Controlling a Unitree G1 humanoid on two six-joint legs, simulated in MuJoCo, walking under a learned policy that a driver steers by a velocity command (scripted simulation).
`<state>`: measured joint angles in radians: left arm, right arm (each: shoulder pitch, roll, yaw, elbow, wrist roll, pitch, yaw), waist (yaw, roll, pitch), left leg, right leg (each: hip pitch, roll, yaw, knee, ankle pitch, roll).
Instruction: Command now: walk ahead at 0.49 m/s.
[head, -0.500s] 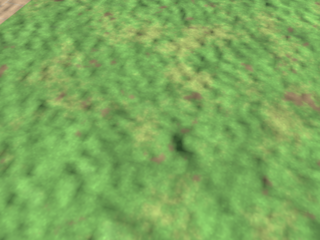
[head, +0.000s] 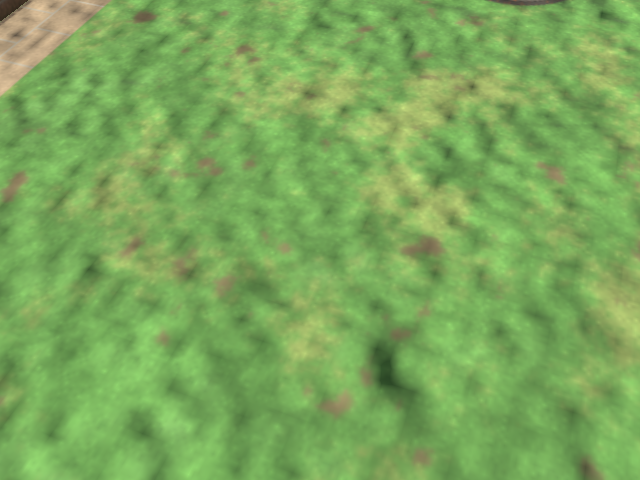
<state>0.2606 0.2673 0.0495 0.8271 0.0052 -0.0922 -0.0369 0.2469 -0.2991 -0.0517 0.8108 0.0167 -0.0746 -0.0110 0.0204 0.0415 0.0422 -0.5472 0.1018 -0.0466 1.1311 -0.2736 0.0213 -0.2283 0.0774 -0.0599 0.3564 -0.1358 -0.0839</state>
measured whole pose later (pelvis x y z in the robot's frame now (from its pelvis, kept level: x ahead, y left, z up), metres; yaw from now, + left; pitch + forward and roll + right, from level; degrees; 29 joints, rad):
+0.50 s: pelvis +0.28 +0.06 +0.00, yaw -8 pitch +1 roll +1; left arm 0.31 0.31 0.06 0.85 -0.03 -0.05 0.00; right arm 0.19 -0.25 -0.05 0.79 -0.01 -0.10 0.01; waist 0.00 -0.05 0.04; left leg -0.27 0.00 0.10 0.41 -0.16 0.03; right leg -0.47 -0.06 0.05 1.15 -0.34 -0.02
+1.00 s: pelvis +0.47 -0.03 -0.01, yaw -25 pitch +2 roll +2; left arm 0.17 0.30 0.07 0.66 0.00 0.00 -0.01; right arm 0.09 -0.32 -0.06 0.77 -0.01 -0.02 -0.03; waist 0.02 0.02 0.09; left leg -0.55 0.03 -0.06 1.15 -0.43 -0.05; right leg -0.43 0.09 0.04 0.48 -0.09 -0.09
